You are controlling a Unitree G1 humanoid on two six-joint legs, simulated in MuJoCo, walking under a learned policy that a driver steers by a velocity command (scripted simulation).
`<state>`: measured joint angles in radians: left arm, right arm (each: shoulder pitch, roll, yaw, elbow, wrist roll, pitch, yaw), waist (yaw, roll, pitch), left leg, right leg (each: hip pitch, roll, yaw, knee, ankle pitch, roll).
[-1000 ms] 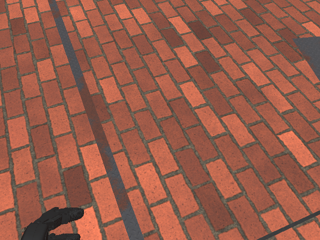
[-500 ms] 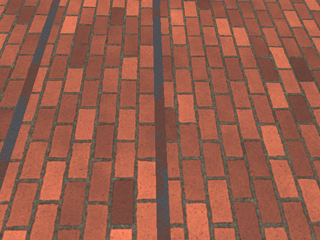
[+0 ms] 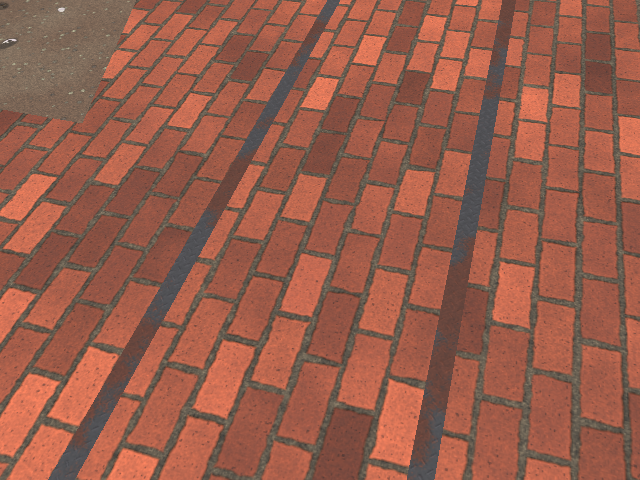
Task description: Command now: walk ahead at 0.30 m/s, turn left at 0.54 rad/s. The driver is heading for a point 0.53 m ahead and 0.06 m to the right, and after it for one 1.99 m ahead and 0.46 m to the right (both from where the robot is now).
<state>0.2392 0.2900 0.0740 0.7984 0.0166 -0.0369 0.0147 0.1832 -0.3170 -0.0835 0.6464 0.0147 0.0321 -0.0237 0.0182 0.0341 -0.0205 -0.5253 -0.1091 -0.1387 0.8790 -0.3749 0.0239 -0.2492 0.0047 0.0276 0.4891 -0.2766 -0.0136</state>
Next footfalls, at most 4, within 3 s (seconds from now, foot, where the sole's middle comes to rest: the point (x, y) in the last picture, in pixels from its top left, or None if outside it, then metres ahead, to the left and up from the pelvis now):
0.36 left None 0.22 0.19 -0.78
0.86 right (386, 468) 0.54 -0.06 -0.78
1.32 left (304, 405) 0.68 0.11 -0.78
1.68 right None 0.51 -0.09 -0.78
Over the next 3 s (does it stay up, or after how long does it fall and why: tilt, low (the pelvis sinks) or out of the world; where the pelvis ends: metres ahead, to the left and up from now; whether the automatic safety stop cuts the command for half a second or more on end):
stays up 0.99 -0.05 0.01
